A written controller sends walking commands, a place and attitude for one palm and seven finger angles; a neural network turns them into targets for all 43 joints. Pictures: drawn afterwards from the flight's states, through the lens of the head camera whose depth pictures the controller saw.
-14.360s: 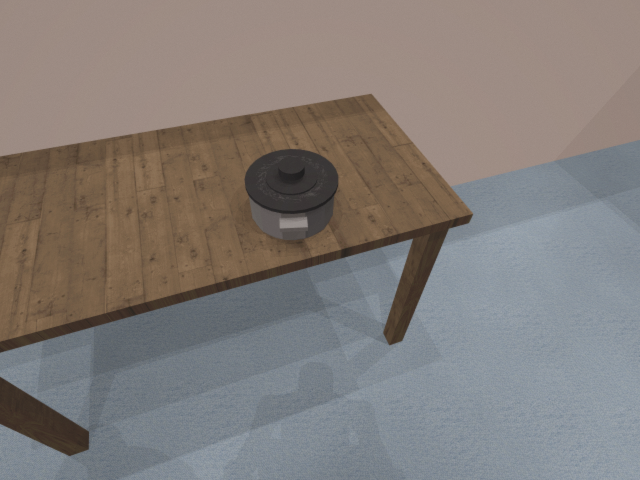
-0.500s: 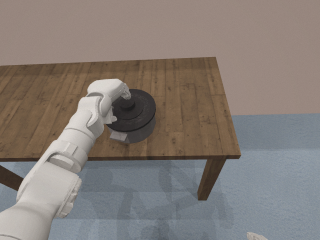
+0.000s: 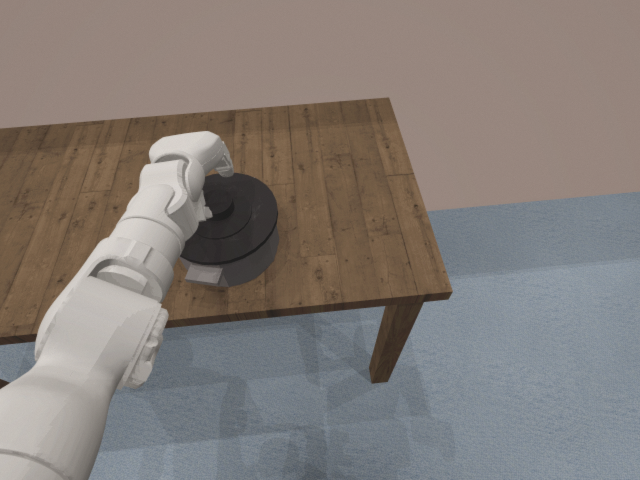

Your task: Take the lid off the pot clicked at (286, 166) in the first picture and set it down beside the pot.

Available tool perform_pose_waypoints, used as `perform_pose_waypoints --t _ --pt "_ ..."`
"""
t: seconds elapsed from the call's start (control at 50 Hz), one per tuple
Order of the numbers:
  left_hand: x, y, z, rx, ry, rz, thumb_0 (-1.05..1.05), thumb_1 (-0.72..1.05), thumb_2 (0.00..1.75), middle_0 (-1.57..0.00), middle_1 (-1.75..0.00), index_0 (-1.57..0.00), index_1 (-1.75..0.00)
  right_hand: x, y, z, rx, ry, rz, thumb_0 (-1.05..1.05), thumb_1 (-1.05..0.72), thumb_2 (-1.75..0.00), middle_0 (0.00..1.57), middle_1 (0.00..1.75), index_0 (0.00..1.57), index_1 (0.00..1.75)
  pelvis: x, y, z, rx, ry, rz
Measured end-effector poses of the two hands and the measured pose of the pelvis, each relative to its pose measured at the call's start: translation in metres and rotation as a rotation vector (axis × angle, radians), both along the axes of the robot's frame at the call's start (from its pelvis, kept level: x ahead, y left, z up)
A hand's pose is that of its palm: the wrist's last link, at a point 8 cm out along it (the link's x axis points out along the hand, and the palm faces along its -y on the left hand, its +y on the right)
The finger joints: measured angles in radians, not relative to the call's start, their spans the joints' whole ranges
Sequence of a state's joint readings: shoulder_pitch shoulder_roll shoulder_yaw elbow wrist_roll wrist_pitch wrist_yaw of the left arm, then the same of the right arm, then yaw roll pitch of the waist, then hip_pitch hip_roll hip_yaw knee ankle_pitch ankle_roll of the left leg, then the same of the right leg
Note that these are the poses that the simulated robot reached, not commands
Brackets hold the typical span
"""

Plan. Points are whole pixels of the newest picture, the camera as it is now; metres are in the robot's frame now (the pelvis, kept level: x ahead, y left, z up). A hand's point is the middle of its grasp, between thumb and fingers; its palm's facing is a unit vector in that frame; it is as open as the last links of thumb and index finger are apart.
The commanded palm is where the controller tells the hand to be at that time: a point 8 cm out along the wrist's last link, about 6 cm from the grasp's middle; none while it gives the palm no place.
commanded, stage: move the open hand above the knob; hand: left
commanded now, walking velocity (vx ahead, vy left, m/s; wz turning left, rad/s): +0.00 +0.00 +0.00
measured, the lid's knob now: (217, 205) +0.52 +0.12 +0.00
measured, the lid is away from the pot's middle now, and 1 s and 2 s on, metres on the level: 0.00 0.00 0.00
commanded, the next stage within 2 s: lower the open fingers around the knob in 0.40 s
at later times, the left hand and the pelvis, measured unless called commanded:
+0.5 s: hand (208, 188) +0.49 +0.11 +0.07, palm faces -0.38 -0.04 -0.92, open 10.1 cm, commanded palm +0.50 +0.11 +0.13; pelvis +0.01 +0.00 +0.00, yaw +1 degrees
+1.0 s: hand (200, 208) +0.48 +0.13 +0.05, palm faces -0.39 -0.05 -0.92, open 10.0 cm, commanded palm +0.49 +0.12 +0.09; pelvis +0.00 +0.00 +0.00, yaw +1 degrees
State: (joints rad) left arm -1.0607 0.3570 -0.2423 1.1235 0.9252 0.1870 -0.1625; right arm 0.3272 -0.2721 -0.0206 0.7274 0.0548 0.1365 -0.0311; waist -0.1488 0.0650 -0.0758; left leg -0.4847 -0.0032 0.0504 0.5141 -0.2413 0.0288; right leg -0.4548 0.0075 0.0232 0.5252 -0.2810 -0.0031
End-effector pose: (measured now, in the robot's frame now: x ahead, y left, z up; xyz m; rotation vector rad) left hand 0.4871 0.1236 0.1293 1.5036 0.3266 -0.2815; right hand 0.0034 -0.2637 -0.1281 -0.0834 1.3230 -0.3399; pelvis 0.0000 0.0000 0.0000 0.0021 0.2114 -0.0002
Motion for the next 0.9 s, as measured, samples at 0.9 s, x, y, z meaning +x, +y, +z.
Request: perform_pose_waypoints --t 0.9 --pt "-0.007 0.003 -0.018 -0.012 0.023 -0.028 0.00 -0.22 1.27 -0.82 -0.08 -0.82 -0.08 0.030 -0.010 0.001 -0.021 -0.042 0.038 0.00 -0.91 -0.90 0.20 0.30 0.20 0.30 0.003 -0.006 -0.002 -0.003 0.013 0.010"
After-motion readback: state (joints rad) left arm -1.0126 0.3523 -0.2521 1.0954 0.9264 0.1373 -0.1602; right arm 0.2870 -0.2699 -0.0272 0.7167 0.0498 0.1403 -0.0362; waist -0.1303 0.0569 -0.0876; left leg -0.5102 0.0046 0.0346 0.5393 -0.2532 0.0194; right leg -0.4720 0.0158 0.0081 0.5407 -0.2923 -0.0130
